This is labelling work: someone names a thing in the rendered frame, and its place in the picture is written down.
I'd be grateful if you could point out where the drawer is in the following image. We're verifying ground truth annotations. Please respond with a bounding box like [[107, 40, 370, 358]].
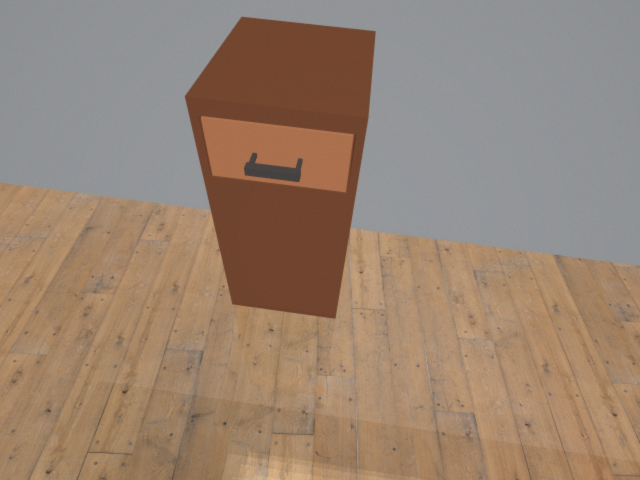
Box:
[[201, 116, 354, 192]]

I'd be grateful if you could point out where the handle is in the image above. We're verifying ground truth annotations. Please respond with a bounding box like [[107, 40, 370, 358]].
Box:
[[244, 153, 303, 182]]

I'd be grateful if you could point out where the cabinet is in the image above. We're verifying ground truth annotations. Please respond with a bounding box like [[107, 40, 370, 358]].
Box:
[[185, 17, 376, 319]]

